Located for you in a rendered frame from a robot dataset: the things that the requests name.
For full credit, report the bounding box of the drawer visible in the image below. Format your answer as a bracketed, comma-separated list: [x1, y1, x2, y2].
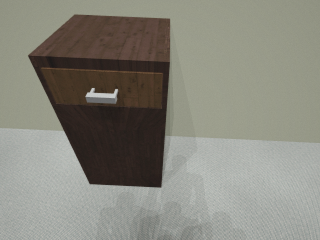
[41, 67, 163, 108]

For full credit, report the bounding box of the cabinet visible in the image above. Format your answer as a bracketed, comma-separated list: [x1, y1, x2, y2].
[28, 14, 170, 188]

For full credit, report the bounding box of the handle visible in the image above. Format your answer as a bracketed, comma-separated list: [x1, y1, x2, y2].
[85, 88, 118, 104]

